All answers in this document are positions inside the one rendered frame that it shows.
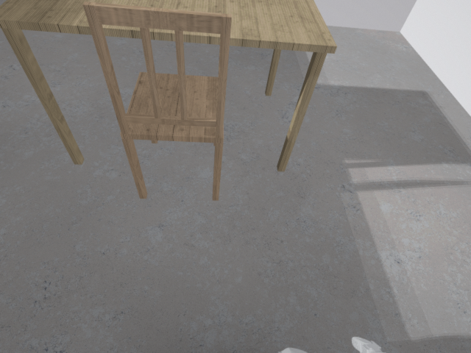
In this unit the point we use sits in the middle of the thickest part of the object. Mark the robot right hand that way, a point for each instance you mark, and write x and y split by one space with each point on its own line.
365 346

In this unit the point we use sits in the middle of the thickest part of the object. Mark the chair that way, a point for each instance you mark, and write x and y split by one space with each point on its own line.
171 107

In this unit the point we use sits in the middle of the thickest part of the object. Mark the table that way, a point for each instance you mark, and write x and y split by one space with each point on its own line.
295 25

